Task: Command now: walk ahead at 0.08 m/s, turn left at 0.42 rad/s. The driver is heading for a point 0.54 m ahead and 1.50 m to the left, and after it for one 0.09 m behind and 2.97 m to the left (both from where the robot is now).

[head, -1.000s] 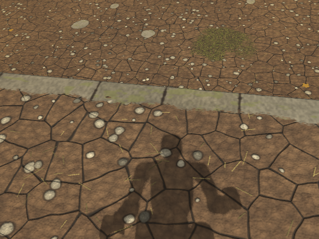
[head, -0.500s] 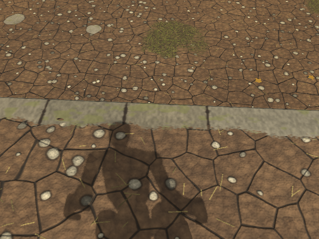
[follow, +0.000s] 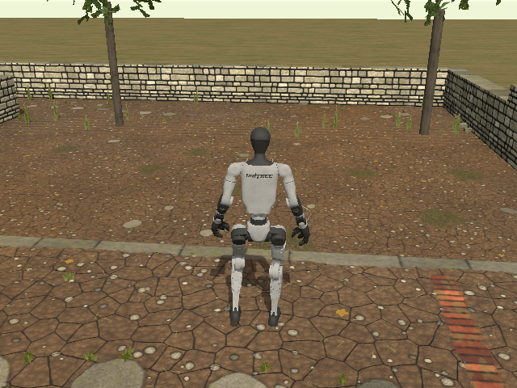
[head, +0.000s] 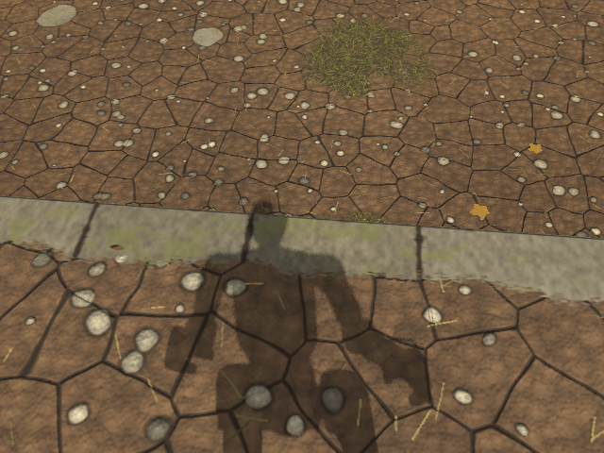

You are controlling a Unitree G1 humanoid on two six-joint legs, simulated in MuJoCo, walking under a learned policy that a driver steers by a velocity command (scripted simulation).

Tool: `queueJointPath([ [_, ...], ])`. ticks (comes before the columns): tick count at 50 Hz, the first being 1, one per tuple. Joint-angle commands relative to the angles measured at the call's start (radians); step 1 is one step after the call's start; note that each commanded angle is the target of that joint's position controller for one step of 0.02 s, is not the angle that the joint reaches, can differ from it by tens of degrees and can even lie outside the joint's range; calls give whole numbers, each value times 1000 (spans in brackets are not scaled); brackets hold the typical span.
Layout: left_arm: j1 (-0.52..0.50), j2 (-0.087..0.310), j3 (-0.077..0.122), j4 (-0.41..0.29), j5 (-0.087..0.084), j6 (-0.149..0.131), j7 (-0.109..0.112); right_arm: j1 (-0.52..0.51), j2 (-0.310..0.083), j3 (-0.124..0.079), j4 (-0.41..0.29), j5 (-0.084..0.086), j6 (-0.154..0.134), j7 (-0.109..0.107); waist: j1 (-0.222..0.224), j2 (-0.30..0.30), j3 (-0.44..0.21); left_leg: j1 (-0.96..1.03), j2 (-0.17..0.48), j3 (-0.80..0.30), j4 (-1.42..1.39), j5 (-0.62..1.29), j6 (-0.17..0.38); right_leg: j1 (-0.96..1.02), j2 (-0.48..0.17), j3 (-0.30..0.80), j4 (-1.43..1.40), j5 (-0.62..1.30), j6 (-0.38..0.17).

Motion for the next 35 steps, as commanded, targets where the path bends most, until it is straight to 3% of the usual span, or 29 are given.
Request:
queueJointPath([
  [1, -77, 167, 46, -61, -8, -4, 27, 59, -56, -15, -56, -6, 12, 5, -21, -146, -156, 124, 37, -3, -77, 88, 11, 39, -295, 143, -208, 60, -185],
  [6, -68, 197, 58, -33, -27, 31, 29, -3, -75, -25, -101, -5, 23, 32, -1, -142, -137, 158, 17, 52, -226, 48, 44, 116, -332, 116, -168, -1, -160],
  [9, -77, 192, 60, -13, -51, 49, 27, 49, -75, -34, -91, -8, 21, 44, -40, -123, -139, 284, -35, 102, -457, 154, 100, 122, -294, 63, -39, -33, -81],
  [10, -29, 158, 54, 11, -51, 55, 24, 88, -114, -49, -82, -16, 18, 38, -43, -47, -122, 349, -32, 39, -577, 268, 140, 73, -236, 15, 88, -101, -11],
  [11, -16, 104, 42, -5, -14, 57, 16, 111, -232, -76, -96, -16, 12, 17, -8, 234, -110, 467, 193, -283, -653, 623, 235, -147, -102, -90, 396, -348, 95],
  [12, -115, 115, 43, -61, -7, 54, 26, 94, -280, -78, -123, -42, -7, 20, -39, 295, -105, 439, 310, -503, -700, 639, 413, -332, 24, 49, 614, -569, 138],
  [13, -158, 150, 54, -64, -18, 55, 29, 85, -239, -68, -127, -49, -33, 30, -55, 165, -134, 442, 277, -448, -709, 593, 413, -358, 12, 159, 723, -534, 125],
  [14, -145, 151, 58, -58, -32, 56, 31, 43, -221, -63, -130, -37, -51, 29, -25, 126, -134, 451, 230, -373, -699, 565, 360, -375, -1, 190, 738, -439, 109],
  [15, -119, 152, 63, -34, -27, 56, 40, -6, -189, -56, -141, -17, -57, 25, -4, 75, -144, 459, 192, -327, -684, 539, 309, -376, -14, 207, 723, -371, 106],
  [16, -112, 165, 69, -29, -20, 55, 46, -39, -163, -46, -147, -1, -54, 18, 7, 78, -147, 452, 177, -303, -677, 561, 288, -365, -17, 215, 710, -323, 109],
  [18, -101, 150, 68, -26, -24, 47, 43, -30, -143, -37, -153, -7, -49, 6, 14, 84, -185, 456, 150, -279, -666, 638, 289, -317, 4, 215, 712, -260, 119],
  [23, -135, 115, 53, -35, -34, 41, 35, -5, -174, -48, -159, -3, -34, -9, -15, 92, -180, 485, 125, -310, -655, 539, 288, -267, 28, 230, 463, -218, 143],
  [29, -116, 138, 54, -34, -42, 26, 15, -44, -186, -51, -179, -5, -17, 3, -23, 125, -160, 399, 106, -416, -633, 493, 296, -111, 60, 237, 279, -253, 134],
  [31, -86, 144, 56, -31, -44, 15, 5, -64, -183, -49, -187, 0, -11, 4, -10, 133, -168, 408, 93, -455, -603, 539, 282, -59, 67, 236, 184, -238, 120],
  [33, -11, 151, 61, -10, -41, 6, -4, -101, -173, -43, -201, 13, -1, -2, 39, 119, -174, 365, 40, -449, -550, 488, 226, 86, 58, 216, -41, -56, 94],
  [34, 23, 200, 74, -3, -29, 7, -1, -82, -140, -33, -208, 8, 1, -5, 33, 50, -195, 268, -13, -403, -468, 323, 174, 215, -56, 293, -78, 40, 54],
  [35, -4, 283, 88, -15, -12, 18, 9, -21, -81, -19, -217, 1, -4, -2, -35, -227, -190, 77, -172, -220, -258, -70, 109, 315, -270, 516, -81, 284, -62],
])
